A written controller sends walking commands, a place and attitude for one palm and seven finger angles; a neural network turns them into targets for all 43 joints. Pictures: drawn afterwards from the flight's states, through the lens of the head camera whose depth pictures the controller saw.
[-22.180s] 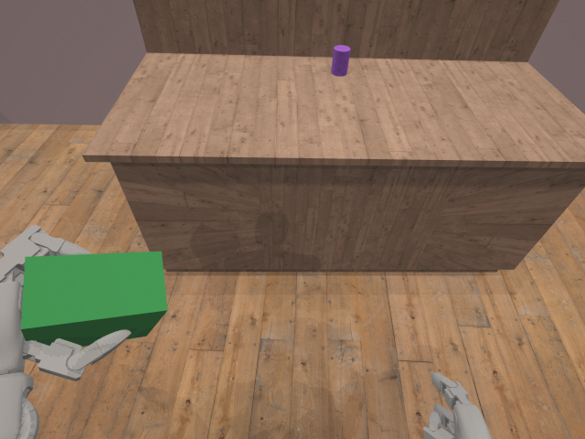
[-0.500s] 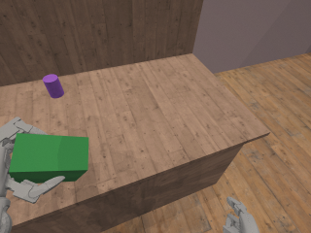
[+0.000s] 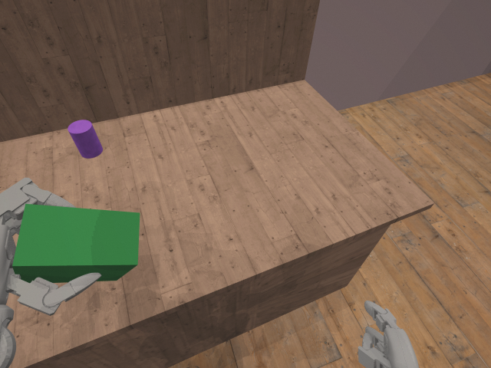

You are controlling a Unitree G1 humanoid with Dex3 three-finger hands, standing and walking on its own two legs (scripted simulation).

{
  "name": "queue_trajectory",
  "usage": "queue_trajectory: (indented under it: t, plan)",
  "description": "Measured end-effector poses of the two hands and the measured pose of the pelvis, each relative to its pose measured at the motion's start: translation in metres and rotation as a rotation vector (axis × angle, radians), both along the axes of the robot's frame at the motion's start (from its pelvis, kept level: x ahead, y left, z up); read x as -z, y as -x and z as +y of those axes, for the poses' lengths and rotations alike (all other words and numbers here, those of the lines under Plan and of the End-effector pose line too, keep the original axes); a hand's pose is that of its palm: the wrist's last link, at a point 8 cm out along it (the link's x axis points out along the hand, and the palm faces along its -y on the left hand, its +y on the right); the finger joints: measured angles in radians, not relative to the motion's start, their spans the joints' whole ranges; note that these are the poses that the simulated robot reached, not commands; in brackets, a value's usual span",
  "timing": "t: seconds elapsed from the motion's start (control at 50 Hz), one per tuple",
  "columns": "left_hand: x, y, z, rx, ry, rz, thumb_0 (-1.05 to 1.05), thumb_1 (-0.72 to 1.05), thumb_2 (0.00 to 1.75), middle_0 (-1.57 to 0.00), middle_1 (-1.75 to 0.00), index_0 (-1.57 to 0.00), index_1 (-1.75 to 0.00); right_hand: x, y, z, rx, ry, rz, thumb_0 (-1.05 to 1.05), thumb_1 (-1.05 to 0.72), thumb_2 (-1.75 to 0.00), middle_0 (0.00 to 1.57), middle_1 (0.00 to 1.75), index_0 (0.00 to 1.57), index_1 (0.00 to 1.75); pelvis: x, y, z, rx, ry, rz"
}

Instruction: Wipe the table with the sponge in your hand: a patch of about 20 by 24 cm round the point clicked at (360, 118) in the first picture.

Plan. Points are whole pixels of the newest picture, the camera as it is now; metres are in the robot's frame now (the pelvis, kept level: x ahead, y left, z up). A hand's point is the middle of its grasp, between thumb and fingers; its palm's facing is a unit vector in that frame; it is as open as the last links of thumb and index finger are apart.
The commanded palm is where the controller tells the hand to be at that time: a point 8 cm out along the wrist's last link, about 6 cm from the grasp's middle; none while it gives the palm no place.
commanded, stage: shuffle to correct the standing spot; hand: left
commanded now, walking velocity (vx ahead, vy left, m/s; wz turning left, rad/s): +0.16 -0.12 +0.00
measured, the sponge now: (95, 248) +0.23 +0.20 +0.14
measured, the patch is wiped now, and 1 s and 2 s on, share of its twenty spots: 0.00 0.00 0.00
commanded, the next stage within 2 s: none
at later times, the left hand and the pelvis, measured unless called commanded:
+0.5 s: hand (57, 251) +0.22 +0.23 +0.16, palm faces +0.31 -0.86 -0.41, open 10.3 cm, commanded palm +0.16 +0.28 +0.18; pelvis +0.00 +0.00 +0.00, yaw +0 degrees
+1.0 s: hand (68, 254) +0.21 +0.22 +0.16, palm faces +0.33 -0.86 -0.40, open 10.3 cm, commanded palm +0.15 +0.26 +0.18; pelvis -0.01 -0.02 +0.00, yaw +0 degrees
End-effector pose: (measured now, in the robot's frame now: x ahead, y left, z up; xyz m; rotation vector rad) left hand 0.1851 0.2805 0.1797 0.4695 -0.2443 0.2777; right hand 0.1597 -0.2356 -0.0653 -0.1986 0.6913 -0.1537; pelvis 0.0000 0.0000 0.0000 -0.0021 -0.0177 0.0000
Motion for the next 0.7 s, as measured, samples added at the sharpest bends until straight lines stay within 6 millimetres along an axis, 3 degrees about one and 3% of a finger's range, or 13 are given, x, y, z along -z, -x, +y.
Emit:
queue_trajectory:
  t: [0.34,0.7]
  plan:
    - [0.006,0.007,0.008,-0.036,0.019,0.031,-0.02,-0.52,1.03,-0.71,-1.32,-0.74,-1.32,0.007,0.006,0.019,-0.037,-0.024,0.033,0.01,-0.91,-0.9,0.2,0.3,0.2,0.3,-0.002,0.003,0.004,-0.004,-0.006,0.012]
    - [0.003,0.015,-0.009,-0.024,0.011,0.025,-0.02,-0.52,1.03,-0.71,-1.32,-0.74,-1.32,0.004,0.008,-0.012,-0.002,-0.009,0.006,0.01,-0.91,-0.9,0.2,0.3,0.2,0.3,0.001,0.005,-0.012,-0.006,-0.005,0.004]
